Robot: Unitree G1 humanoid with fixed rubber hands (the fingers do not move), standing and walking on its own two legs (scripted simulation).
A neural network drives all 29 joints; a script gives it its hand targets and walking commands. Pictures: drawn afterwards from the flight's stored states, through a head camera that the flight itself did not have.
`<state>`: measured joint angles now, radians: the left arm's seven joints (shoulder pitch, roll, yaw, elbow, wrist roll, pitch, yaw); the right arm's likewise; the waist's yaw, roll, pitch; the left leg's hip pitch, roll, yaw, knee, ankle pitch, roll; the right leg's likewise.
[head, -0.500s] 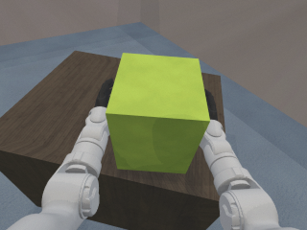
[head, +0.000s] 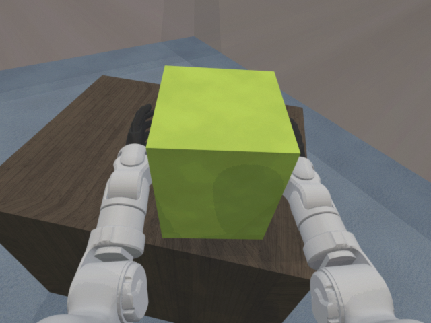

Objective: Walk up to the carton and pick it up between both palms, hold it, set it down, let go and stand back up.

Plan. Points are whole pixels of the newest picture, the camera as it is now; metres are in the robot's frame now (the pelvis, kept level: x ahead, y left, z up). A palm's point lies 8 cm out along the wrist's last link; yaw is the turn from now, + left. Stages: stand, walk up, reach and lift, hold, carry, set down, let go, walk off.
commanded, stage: reach and lift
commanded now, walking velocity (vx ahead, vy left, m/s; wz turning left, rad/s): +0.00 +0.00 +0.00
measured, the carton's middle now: (216, 157) +0.38 -0.01 +0.13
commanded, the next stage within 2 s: hold in 1.18 s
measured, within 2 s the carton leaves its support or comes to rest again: neither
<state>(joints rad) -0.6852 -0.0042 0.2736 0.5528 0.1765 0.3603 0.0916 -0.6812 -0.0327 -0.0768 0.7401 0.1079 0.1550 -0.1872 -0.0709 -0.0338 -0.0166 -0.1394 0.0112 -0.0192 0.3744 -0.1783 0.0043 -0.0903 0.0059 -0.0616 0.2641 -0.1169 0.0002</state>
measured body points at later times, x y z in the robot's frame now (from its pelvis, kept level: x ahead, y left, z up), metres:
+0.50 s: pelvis +0.00 +0.00 +0.00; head -0.03 +0.02 +0.45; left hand +0.39 +0.14 +0.17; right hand +0.38 -0.16 +0.16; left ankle +0.02 +0.11 -0.75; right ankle +0.02 -0.12 -0.75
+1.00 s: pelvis +0.00 +0.00 +0.00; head -0.03 +0.02 +0.45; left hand +0.39 +0.14 +0.18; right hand +0.38 -0.16 +0.17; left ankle +0.02 +0.11 -0.75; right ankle +0.02 -0.12 -0.75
